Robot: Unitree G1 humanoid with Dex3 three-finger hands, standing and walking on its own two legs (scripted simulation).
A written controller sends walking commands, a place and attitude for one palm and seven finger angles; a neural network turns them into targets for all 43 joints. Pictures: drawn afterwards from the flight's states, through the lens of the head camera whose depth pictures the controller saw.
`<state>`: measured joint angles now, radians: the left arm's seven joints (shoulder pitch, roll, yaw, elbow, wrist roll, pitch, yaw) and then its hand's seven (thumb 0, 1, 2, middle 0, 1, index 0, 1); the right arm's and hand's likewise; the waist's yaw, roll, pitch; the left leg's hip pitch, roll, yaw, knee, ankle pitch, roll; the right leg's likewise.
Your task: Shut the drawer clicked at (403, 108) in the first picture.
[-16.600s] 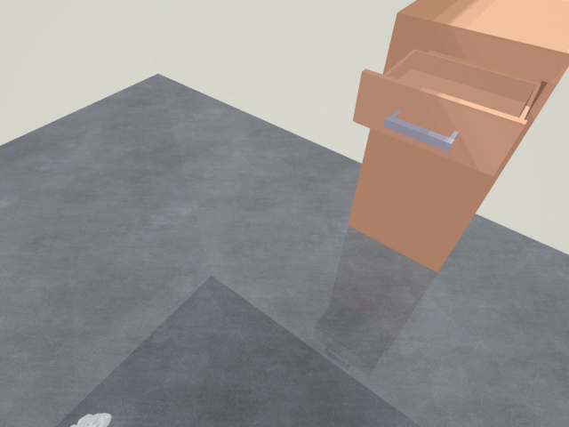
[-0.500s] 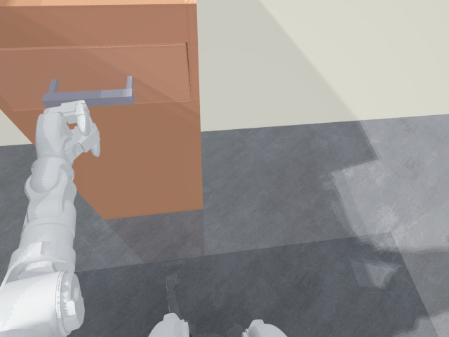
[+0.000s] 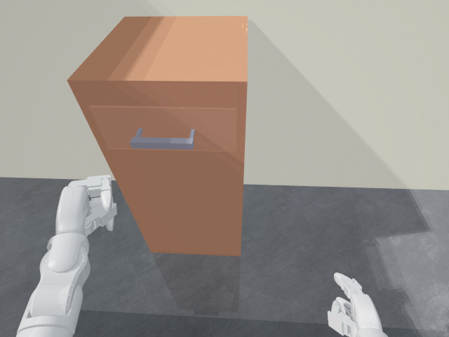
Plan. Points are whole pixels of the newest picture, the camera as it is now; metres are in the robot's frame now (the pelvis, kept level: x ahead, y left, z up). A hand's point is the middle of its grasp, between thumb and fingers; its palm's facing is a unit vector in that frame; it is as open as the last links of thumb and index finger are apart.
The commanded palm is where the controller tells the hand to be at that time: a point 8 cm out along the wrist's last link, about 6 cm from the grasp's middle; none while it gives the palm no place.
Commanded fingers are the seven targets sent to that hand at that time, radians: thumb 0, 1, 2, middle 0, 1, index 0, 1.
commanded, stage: draw the hand back to the body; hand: left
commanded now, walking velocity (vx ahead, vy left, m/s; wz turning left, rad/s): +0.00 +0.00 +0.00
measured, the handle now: (164, 137) +0.59 +0.22 +0.00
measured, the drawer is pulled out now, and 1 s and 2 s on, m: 0.00 0.00 0.00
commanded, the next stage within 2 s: step back with the hand held close in 0.64 s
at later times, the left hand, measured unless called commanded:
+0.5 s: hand (47, 256) +0.18 +0.24 +0.17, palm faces +0.38 -0.84 -0.39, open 3.3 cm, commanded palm +0.13 +0.28 +0.18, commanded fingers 0.00 0.90 0.90 -1.40 -1.60 -1.40 -1.60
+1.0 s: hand (43, 255) +0.18 +0.25 +0.16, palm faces +0.32 -0.83 -0.47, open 3.2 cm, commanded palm +0.12 +0.29 +0.18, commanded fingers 0.00 0.90 0.90 -1.40 -1.60 -1.40 -1.60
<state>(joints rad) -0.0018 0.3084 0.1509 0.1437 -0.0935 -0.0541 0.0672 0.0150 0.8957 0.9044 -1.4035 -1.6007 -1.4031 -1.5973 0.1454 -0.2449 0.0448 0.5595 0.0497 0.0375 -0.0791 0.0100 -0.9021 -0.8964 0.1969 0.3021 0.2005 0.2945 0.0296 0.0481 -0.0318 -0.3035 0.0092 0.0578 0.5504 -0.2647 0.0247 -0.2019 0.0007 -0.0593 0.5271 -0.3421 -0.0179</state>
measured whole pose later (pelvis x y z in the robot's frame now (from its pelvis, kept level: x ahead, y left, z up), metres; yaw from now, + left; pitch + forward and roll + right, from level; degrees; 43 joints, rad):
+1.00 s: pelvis -0.01 +0.01 +0.01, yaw -1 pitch -1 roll -1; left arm 0.60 0.36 0.33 -0.49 -0.07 -0.16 0.09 0.01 0.89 0.90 -1.41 -1.60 -1.41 -1.60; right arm 0.17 -0.24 0.00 0.55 0.01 0.02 -0.06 0.01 -0.90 -0.90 0.20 0.30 0.20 0.30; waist 0.01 0.07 0.02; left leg -0.24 0.01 0.07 0.44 -0.20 0.04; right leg -0.13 0.00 -0.05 0.40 -0.25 0.00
